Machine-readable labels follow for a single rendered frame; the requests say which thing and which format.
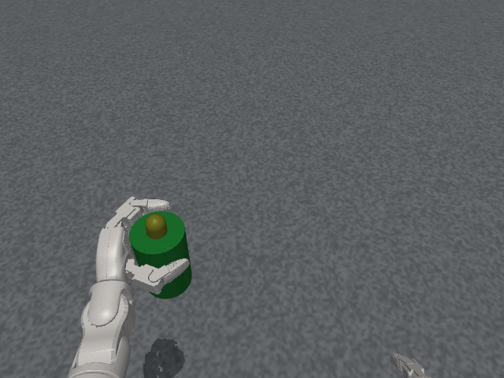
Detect right robot hand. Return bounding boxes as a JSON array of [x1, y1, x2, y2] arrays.
[[390, 353, 431, 378]]

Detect left robot hand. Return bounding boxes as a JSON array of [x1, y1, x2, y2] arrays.
[[95, 197, 190, 295]]

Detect bottle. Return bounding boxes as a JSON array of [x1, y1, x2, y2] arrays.
[[129, 211, 192, 299]]

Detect left robot arm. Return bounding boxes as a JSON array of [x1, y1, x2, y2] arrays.
[[67, 280, 135, 378]]

